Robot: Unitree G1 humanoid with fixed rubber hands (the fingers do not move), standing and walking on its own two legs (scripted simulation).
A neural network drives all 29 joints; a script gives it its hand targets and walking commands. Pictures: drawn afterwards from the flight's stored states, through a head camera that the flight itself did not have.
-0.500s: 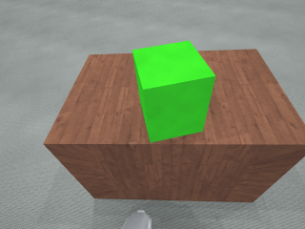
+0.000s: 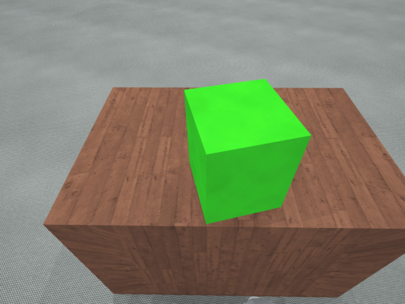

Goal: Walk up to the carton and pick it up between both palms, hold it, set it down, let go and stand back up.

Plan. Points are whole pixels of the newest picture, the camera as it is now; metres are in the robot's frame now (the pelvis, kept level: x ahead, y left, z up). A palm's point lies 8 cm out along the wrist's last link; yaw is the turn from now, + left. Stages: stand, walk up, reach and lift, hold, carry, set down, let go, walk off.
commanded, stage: walk up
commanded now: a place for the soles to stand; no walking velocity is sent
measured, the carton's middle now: (235, 152) +0.46 -0.04 +0.04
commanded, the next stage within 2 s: none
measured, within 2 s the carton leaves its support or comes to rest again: neither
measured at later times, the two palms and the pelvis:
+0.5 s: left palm out of the picture +0.12 +0.30 -0.10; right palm out of the picture +0.08 -0.32 -0.09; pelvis +0.01 -0.01 +0.00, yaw -1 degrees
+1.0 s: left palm out of the picture +0.09 +0.30 -0.09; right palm out of the picture +0.08 -0.33 -0.09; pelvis +0.02 -0.02 +0.01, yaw -1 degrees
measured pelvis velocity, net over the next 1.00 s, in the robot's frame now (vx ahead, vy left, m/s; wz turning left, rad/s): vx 0.02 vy -0.02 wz -0.02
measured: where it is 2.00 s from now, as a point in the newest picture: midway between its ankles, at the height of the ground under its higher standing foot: outside the picture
